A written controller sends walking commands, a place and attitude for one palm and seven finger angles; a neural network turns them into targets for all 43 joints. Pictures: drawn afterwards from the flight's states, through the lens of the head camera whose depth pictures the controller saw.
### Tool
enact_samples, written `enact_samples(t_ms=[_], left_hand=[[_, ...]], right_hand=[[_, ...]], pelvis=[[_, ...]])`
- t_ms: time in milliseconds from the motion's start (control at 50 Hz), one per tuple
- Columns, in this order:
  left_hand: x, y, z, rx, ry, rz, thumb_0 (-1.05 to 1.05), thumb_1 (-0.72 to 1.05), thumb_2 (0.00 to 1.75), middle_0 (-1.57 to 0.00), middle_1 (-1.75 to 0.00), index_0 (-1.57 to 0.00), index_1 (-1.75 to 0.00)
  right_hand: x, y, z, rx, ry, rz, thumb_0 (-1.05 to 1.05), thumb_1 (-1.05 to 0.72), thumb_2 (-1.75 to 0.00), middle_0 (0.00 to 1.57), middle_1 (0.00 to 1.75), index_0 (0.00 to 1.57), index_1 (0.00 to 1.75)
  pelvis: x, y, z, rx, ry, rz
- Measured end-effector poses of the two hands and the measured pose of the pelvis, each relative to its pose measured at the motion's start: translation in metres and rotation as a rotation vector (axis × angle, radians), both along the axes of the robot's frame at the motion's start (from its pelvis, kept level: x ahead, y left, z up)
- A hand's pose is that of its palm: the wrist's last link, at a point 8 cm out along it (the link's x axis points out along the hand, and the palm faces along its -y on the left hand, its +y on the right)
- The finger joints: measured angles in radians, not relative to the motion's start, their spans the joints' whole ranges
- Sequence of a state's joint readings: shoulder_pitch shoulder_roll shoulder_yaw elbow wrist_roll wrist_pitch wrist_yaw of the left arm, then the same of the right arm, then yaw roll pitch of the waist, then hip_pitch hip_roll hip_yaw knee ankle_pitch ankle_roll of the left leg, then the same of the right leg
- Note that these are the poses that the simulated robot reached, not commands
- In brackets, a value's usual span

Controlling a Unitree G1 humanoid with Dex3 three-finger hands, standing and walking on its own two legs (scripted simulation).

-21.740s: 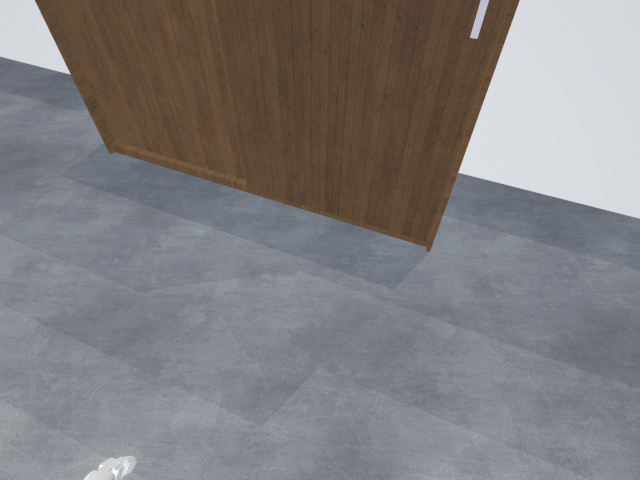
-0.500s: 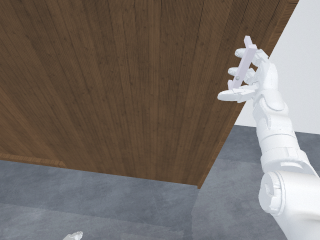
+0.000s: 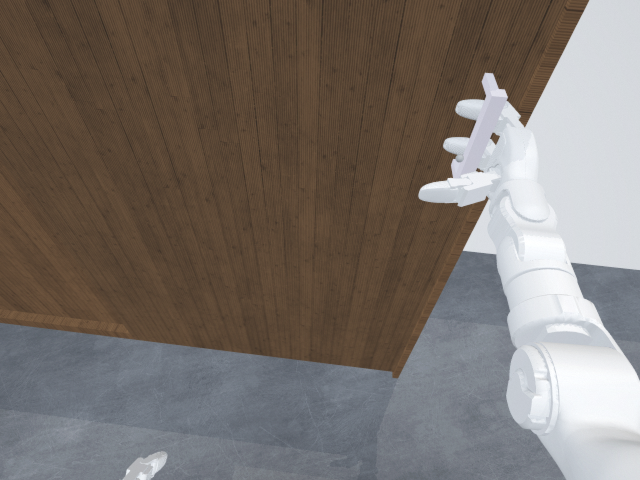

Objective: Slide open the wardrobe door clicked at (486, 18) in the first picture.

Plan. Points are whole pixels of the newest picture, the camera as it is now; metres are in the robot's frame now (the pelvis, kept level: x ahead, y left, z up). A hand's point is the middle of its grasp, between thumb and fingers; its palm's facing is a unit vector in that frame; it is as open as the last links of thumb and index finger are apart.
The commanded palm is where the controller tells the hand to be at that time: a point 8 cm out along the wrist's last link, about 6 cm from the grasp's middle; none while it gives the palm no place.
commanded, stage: slide the fingers in behind the handle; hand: right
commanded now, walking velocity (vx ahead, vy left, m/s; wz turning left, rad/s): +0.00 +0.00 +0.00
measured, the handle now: (473, 138) +0.53 -0.14 +0.17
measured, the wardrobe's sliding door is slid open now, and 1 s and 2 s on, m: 0.00 0.00 0.00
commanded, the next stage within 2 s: grip the handle and tug to test in 0.42 s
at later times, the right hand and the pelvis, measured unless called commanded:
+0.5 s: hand (461, 155) +0.48 -0.11 +0.18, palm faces -0.01 +1.00 +0.01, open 14.0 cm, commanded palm +0.46 -0.16 +0.18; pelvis +0.01 -0.01 +0.00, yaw +1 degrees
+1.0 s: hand (458, 154) +0.48 -0.11 +0.18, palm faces +0.00 +1.00 +0.00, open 8.9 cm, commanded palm +0.45 -0.16 +0.18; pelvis +0.01 +0.00 +0.00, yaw +0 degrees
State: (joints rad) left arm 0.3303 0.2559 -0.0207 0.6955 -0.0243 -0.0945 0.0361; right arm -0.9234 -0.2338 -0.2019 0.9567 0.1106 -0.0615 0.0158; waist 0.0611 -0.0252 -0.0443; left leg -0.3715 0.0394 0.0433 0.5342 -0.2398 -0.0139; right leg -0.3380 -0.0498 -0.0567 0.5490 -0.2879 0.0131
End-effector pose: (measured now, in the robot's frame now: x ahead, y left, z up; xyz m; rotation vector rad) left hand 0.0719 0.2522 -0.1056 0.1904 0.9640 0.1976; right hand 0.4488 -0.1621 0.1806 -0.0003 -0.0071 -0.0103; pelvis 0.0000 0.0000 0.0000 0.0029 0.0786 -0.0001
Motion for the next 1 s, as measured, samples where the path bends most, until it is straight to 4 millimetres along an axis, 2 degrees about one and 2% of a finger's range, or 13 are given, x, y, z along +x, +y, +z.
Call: enact_samples(t_ms=[140,420,620,760,1000], left_hand=[[-0.007,-0.003,-0.001,0.002,0.016,-0.003,0.01,0.90,0.89,-0.21,-0.30,-0.20,-0.30],[-0.032,-0.002,-0.004,0.002,0.081,0.042,0.01,0.90,0.89,-0.21,-0.30,-0.20,-0.30],[-0.019,-0.003,-0.004,0.001,0.066,0.030,0.01,0.90,0.89,-0.21,-0.30,-0.20,-0.30],[-0.002,-0.006,-0.002,-0.009,0.026,0.013,0.01,0.90,0.89,-0.21,-0.30,-0.20,-0.30],[0.010,-0.004,-0.001,-0.008,0.009,-0.008,0.01,0.90,0.89,-0.21,-0.30,-0.20,-0.30]], right_hand=[[0.005,-0.001,-0.001,0.000,0.010,0.010,-0.01,0.50,-0.30,0.29,1.20,0.29,1.20],[0.015,-0.006,-0.003,0.006,-0.015,0.017,-0.01,0.50,-0.30,0.32,1.21,0.30,1.20],[0.013,0.000,-0.005,0.010,0.000,0.017,-0.01,0.48,-0.31,0.31,1.21,0.30,1.20],[0.012,0.001,-0.003,0.000,0.002,0.012,-0.01,0.29,-0.39,0.33,1.23,0.32,1.23],[0.009,0.000,-0.001,-0.001,0.002,0.007,0.00,-0.22,-0.61,0.37,1.30,0.36,1.30]], pelvis=[[-0.002,-0.001,-0.001,0.000,0.005,-0.003],[0.004,-0.005,-0.001,0.001,0.028,0.014],[0.007,-0.006,0.000,0.003,0.019,0.010],[0.008,-0.005,0.000,0.002,0.017,0.009],[0.009,-0.001,0.000,0.002,0.011,0.001]])
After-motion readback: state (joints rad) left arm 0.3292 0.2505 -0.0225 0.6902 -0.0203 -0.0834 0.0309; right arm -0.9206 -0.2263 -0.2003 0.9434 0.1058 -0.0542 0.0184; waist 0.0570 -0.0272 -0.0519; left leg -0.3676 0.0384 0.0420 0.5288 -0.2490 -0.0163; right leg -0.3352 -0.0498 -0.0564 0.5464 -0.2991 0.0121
